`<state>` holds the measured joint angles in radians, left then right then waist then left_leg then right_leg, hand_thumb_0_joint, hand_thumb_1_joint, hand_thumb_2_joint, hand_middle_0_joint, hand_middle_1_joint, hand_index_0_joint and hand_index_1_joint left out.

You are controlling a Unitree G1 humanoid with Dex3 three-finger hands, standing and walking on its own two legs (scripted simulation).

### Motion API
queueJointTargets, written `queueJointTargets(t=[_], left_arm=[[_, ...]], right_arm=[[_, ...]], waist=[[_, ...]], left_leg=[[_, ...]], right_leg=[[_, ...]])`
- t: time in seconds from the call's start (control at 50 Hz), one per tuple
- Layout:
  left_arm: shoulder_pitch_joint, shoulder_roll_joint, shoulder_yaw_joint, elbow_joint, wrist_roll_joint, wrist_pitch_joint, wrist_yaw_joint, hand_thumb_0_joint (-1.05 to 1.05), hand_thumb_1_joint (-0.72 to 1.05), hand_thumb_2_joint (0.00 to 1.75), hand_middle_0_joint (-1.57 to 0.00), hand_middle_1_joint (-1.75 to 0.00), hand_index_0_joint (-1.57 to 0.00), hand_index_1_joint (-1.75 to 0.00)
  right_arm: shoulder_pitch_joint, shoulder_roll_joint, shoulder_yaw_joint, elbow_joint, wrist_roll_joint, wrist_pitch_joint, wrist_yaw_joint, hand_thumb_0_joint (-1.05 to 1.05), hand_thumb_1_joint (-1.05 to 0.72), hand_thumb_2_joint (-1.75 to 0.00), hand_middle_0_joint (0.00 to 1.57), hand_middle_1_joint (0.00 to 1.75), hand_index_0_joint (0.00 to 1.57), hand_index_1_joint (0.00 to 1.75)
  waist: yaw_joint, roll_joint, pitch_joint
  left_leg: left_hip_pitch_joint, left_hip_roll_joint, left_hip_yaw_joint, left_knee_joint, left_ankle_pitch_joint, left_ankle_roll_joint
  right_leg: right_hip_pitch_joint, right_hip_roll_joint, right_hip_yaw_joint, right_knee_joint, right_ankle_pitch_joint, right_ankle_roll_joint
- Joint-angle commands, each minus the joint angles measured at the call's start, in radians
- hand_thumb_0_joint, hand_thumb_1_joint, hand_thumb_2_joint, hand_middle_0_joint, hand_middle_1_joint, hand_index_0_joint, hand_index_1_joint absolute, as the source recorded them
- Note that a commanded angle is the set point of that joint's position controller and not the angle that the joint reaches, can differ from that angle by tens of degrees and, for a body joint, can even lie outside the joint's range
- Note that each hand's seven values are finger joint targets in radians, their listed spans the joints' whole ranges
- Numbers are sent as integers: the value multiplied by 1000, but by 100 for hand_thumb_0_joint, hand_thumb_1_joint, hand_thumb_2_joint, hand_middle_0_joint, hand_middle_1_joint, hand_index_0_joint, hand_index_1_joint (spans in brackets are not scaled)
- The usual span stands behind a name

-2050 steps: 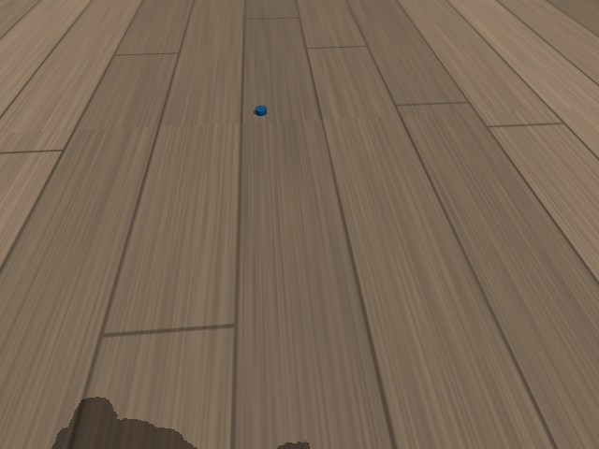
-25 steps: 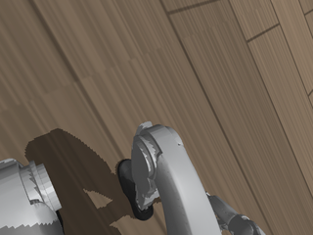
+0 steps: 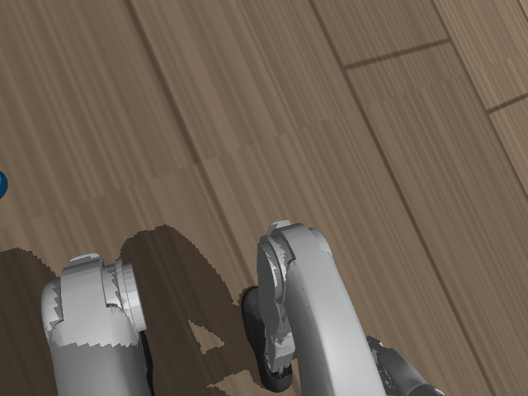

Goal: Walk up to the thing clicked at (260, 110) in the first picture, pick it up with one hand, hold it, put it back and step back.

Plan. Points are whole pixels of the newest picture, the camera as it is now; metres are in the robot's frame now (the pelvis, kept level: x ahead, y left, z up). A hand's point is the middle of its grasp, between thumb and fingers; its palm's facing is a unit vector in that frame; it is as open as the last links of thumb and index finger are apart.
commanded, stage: withdraw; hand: left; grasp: from above
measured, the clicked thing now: out of the picture +0.45 +0.38 -0.30
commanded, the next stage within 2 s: home in 0.48 s
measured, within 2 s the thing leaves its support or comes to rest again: neither
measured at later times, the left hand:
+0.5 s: hand out of the picture +0.43 +0.37 -0.14, palm faces -0.45 -0.10 -0.89, open 14.0 cm
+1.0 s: hand out of the picture +0.37 +0.36 -0.03, palm faces -0.31 -0.43 -0.85, open 10.2 cm
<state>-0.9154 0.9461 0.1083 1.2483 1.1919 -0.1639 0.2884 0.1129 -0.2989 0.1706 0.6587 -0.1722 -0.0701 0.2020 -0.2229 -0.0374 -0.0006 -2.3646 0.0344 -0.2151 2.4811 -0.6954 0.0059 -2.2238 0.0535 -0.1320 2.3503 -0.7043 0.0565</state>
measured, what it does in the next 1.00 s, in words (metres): rises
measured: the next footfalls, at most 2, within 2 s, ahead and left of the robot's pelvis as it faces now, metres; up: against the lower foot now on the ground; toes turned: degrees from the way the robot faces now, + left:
none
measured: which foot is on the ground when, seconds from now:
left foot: down 0.00-1.00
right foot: down 0.00-1.00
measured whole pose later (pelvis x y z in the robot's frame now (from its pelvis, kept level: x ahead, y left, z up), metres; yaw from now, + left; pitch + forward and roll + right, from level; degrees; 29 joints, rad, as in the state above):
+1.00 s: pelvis -0.01 +0.00 +0.09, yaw +5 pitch +35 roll -9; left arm -0.55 0.69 0.14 0.74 0.76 -0.05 0.01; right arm 0.17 -0.26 0.03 0.64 -0.03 0.06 0.10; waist -0.12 0.03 -0.13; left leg -2.14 0.04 -0.12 2.17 -0.66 0.02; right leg -2.04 0.03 -0.07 2.09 -0.68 0.05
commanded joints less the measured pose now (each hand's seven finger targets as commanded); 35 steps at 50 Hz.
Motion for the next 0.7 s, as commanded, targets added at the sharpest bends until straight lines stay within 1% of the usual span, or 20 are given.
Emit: queueJointTargets(t=[0.0,0.04,0.1,0.14,0.2,0.24,0.26,0.28,0.3,0.32,0.4,0.42,0.48,0.54,0.56,0.58,0.6,0.62,0.64,0.68], left_arm=[[-291,160,-29,-220,-69,26,-95,0,-52,99,-7,-100,-7,-100],[-261,126,-50,-201,-86,28,-142,0,-52,100,-7,-100,-7,-100],[-265,136,-50,-201,-97,13,-188,0,-51,100,-7,-100,-7,-100],[-248,161,-35,-175,-96,-9,-201,0,-51,100,-7,-100,-7,-100],[-275,183,-22,-151,-87,-65,-197,0,-52,100,-7,-100,-7,-100],[-302,208,-2,-141,-61,-105,-167,0,-51,100,-8,-100,-8,-100],[-305,197,-11,-101,-47,-121,-150,0,-52,100,-7,-100,-7,-100],[-332,221,7,-104,-35,-138,-127,0,-52,100,-7,-100,-7,-100],[-330,210,-1,-60,-19,-147,-104,0,-51,100,-7,-100,-7,-100],[-357,240,13,-57,-2,-158,-81,0,-52,100,-7,-101,-7,-100],[-429,326,60,4,58,-175,3,0,-52,99,-7,-101,-8,-101],[-417,330,62,36,69,-170,17,0,-51,99,-7,-101,-8,-100],[-453,380,87,22,82,-163,50,0,-50,98,-7,-100,-8,-99],[-471,354,62,17,81,-144,53,0,-50,97,-7,-101,-8,-99],[-486,370,72,-20,76,-139,51,0,-51,97,-7,-100,-8,-99],[-444,352,63,3,79,-127,44,0,-43,89,-15,-92,-16,-91],[-433,347,68,-32,61,-119,37,0,-35,89,-23,-84,-22,-83],[-415,333,66,-67,49,-109,26,0,-27,90,-24,-76,-22,-75],[-395,332,74,-102,30,-97,12,0,-25,88,-24,-68,-21,-67],[-310,307,91,-153,-21,-70,-23,0,-18,85,-23,-60,-21,-62]], right_arm=[[229,-276,-150,-11,61,50,-37,0,-90,-90,20,30,20,30],[237,-270,-153,-13,69,70,-55,0,-90,-90,20,30,20,30],[235,-255,-146,-31,78,93,-79,0,-89,-90,20,30,20,30],[222,-246,-140,-42,81,102,-94,0,-89,-90,20,30,20,30],[202,-230,-113,-46,77,107,-108,0,-89,-90,20,30,20,30],[193,-235,-100,-44,71,110,-111,0,-89,-90,20,30,20,30],[189,-231,-94,-45,66,111,-111,0,-89,-90,20,30,20,30],[190,-240,-90,-39,61,113,-111,0,-89,-90,20,30,20,30],[189,-242,-84,-36,53,114,-111,0,-89,-90,20,30,20,30],[184,-246,-77,-33,48,116,-111,0,-89,-90,20,30,20,30],[190,-266,-62,-22,22,118,-107,0,-89,-90,20,30,20,30],[190,-267,-59,-19,17,115,-106,0,-89,-89,20,30,20,30],[193,-277,-58,-22,6,108,-104,0,-89,-89,20,30,20,30],[199,-272,-66,-14,2,98,-105,0,-89,-89,20,30,20,30],[208,-277,-73,-7,3,94,-106,0,-90,-89,20,30,20,30],[213,-268,-79,-9,5,91,-103,0,-88,-89,20,30,20,30],[222,-272,-85,-8,6,87,-101,0,-88,-89,20,30,20,30],[234,-266,-92,-7,8,86,-98,0,-88,-89,20,30,20,30],[244,-269,-103,-9,16,84,-96,0,-88,-89,20,30,20,30],[254,-272,-128,-20,32,86,-92,0,-89,-90,20,30,20,30]], waist=[[-33,381,-667],[-30,302,-624],[-26,255,-610],[-12,214,-589],[-14,212,-566],[-1,267,-595],[-14,269,-596],[-14,295,-600],[-27,294,-594],[-24,302,-615],[-31,382,-627],[-28,384,-619],[-26,431,-679],[-40,452,-686],[-34,459,-712],[-26,462,-711],[-22,459,-704],[-20,458,-741],[-7,446,-771],[23,458,-810]], left_leg=[[582,8,97,-342,185,13],[544,0,108,-345,188,20],[532,-5,113,-355,187,24],[510,-7,119,-359,166,29],[484,-8,129,-354,153,33],[533,-8,123,-361,174,24],[539,-6,118,-358,168,23],[555,-7,116,-358,179,21],[549,-7,117,-348,178,22],[549,-7,119,-339,181,22],[573,-10,120,-325,171,14],[578,-10,120,-322,164,13],[591,-9,119,-312,153,11],[587,-7,117,-303,129,11],[598,-9,122,-299,140,12],[585,-8,122,-299,132,9],[578,-11,129,-299,143,12],[594,-10,130,-300,164,13],[608,-11,131,-312,183,14],[658,-10,128,-341,215,11]], right_leg=[[329,34,-57,-290,248,-87],[345,30,-49,-321,241,-91],[374,24,-32,-340,226,-94],[379,23,-23,-356,197,-93],[385,20,-14,-356,187,-87],[349,19,-27,-324,200,-92],[334,22,-28,-314,198,-91],[326,20,-38,-304,209,-90],[320,22,-41,-299,212,-89],[318,25,-38,-291,211,-91],[284,24,-49,-263,190,-93],[278,22,-51,-257,181,-93],[280,20,-57,-238,179,-93],[254,21,-59,-231,166,-93],[257,18,-64,-234,178,-89],[258,20,-57,-226,170,-93],[265,14,-60,-237,184,-89],[300,16,-54,-244,203,-86],[317,14,-57,-252,220,-85],[329,10,-57,-263,240,-89]])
